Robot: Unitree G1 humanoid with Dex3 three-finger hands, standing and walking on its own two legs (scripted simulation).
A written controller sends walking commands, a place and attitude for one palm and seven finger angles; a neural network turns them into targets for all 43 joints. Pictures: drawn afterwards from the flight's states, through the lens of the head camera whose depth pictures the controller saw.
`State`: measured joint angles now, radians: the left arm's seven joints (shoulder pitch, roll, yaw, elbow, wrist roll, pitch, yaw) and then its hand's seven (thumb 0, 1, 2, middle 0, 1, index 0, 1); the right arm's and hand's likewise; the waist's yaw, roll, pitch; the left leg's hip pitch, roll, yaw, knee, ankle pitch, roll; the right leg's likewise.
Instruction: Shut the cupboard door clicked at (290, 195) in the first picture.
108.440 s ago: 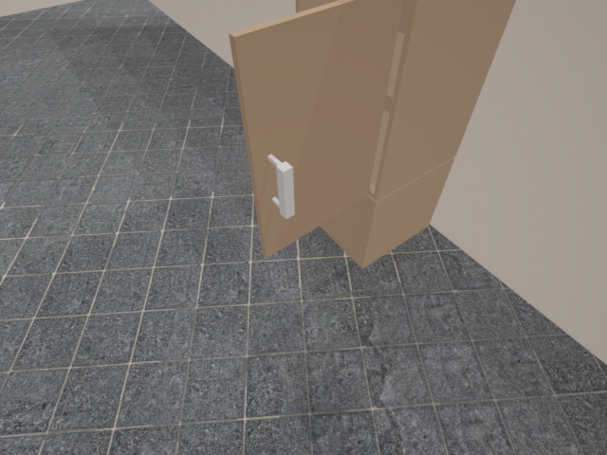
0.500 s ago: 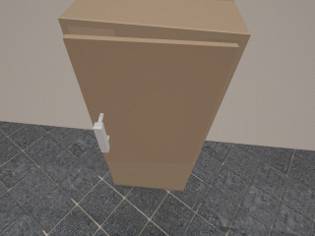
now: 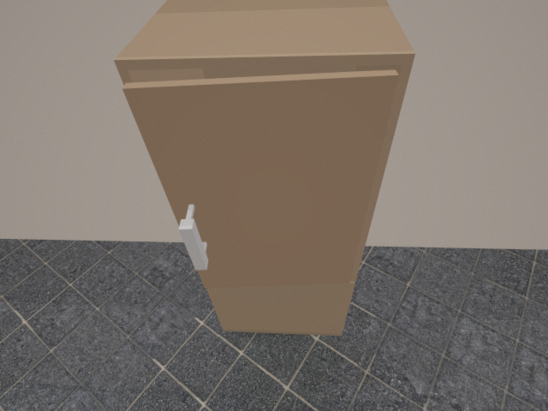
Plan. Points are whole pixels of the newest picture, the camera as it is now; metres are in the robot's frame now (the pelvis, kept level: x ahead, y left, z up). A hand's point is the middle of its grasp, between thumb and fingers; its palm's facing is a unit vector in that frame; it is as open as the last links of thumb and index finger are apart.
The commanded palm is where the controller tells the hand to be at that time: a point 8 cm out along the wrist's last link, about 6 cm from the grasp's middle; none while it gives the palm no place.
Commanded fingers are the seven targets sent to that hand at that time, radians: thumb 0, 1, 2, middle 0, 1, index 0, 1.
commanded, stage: look again from close up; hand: left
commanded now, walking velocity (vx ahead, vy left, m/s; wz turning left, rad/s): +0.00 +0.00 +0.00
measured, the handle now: (196, 237) +0.46 +0.20 -0.07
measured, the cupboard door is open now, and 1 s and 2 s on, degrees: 4 4 4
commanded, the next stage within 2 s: raise the hand and make a fist in 0.60 s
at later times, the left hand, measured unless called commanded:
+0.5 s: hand out of the picture +0.02 +0.15 -0.17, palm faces +0.02 -0.98 -0.19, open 7.3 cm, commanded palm none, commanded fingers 0.00 0.90 0.90 -0.20 -0.30 -0.20 -0.30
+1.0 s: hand (200, 346) +0.22 +0.13 -0.02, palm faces +0.09 -1.00 +0.04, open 6.7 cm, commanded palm +0.14 +0.20 -0.07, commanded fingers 0.00 0.90 0.90 -0.47 -0.60 -0.47 -0.60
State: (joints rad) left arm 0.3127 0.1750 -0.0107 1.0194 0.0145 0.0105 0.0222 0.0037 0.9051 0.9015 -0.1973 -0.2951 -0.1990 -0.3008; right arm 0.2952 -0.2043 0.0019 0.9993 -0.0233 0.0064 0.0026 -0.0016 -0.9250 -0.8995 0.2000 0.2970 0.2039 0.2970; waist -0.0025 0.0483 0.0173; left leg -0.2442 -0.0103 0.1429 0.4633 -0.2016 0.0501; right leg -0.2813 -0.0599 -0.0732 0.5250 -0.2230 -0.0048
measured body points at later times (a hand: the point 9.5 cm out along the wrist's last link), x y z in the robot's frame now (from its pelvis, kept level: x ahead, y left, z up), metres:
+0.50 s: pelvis +0.02 -0.02 +0.00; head +0.04 -0.03 +0.45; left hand +0.02 +0.20 -0.15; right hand +0.01 -0.22 -0.16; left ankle +0.03 +0.09 -0.74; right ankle +0.04 -0.12 -0.74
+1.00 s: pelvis +0.01 -0.03 -0.06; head +0.05 -0.02 +0.39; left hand +0.21 +0.19 -0.02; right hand +0.20 -0.30 -0.12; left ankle +0.04 +0.09 -0.74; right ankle +0.04 -0.12 -0.74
